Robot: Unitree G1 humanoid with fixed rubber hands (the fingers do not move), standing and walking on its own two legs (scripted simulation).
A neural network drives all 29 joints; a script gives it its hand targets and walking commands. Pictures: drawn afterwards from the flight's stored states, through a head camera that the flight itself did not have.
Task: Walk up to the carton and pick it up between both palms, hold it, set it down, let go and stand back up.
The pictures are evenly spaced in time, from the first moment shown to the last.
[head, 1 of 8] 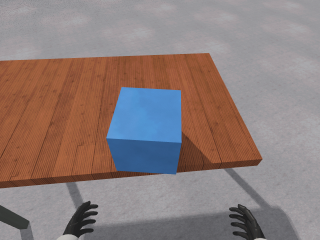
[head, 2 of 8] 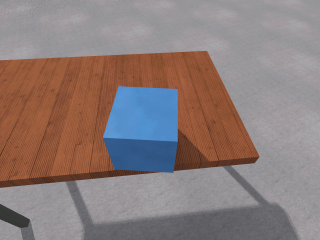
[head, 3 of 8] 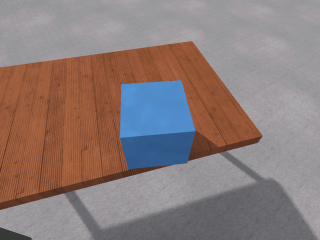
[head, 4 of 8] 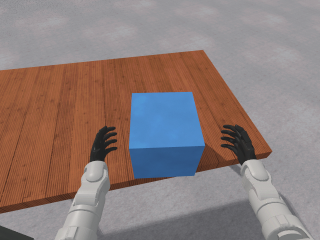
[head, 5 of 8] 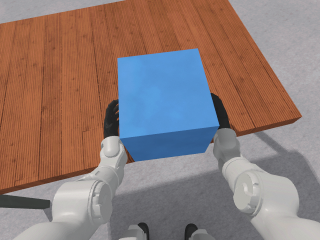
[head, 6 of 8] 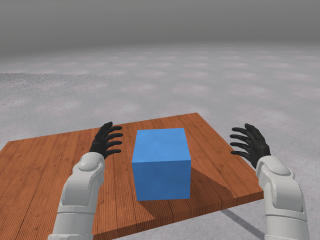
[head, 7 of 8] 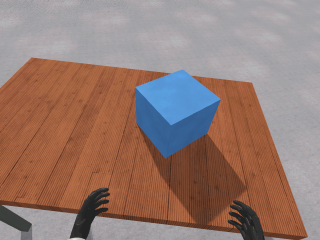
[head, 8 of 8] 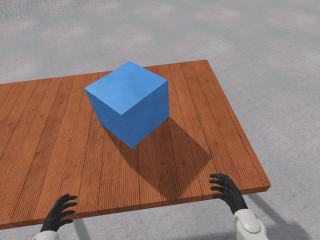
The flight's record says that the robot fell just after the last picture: no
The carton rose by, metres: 0.18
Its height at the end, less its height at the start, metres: +0.00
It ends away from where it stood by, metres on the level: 0.25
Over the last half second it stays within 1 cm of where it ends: yes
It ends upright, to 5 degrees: yes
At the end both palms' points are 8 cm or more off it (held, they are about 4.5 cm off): yes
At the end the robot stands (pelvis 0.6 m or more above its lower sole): yes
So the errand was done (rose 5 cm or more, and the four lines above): yes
